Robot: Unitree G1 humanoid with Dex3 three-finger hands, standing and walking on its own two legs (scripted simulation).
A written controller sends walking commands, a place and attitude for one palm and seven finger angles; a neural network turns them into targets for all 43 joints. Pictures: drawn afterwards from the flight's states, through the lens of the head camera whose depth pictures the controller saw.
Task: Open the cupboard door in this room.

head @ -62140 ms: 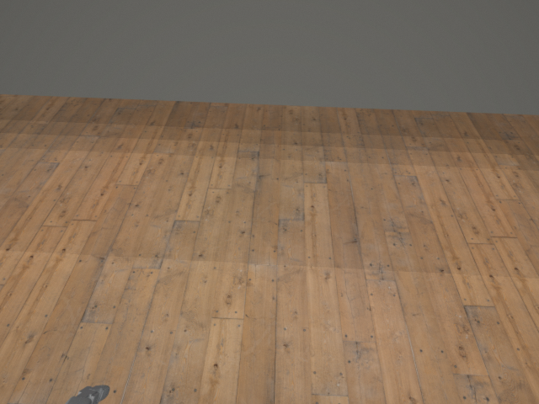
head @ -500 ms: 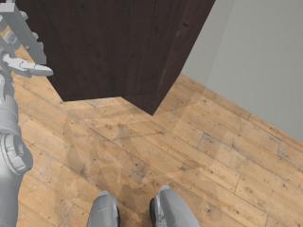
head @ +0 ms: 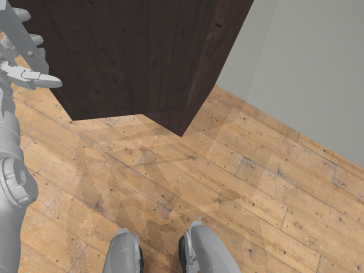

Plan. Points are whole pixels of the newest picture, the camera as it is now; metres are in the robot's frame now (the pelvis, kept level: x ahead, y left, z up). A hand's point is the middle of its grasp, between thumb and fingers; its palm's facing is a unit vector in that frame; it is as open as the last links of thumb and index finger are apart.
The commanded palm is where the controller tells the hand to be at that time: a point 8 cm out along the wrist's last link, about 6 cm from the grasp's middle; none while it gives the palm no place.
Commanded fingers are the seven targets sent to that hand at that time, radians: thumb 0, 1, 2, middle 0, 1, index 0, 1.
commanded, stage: slide the fingers in behind the handle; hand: left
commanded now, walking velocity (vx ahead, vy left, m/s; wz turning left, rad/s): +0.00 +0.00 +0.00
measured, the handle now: (24, 34) +0.59 +0.25 +0.07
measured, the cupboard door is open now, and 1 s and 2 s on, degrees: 41 40 79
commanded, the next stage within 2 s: close the thumb around the handle in 0.06 s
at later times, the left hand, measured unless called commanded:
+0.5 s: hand (29, 53) +0.54 +0.24 +0.07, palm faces +0.08 -1.00 +0.00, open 10.6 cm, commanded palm +0.53 +0.26 +0.07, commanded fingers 0.00 0.51 0.73 -0.37 -1.31 -0.37 -1.31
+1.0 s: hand (38, 52) +0.55 +0.22 +0.07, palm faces +0.08 -1.00 +0.00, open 5.7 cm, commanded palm +0.52 +0.26 +0.07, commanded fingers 0.00 0.90 0.90 -0.40 -1.35 -0.40 -1.35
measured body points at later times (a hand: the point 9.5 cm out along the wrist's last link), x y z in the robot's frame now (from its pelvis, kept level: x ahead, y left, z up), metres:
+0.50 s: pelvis +0.00 +0.01 +0.00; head +0.17 +0.04 +0.42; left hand +0.53 +0.29 +0.07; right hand -0.01 -0.25 -0.10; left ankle +0.02 +0.11 -0.64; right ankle +0.02 -0.12 -0.64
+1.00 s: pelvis +0.00 +0.01 +0.00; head +0.17 +0.04 +0.42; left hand +0.54 +0.28 +0.07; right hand -0.01 -0.25 -0.10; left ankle +0.02 +0.11 -0.64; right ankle +0.02 -0.12 -0.64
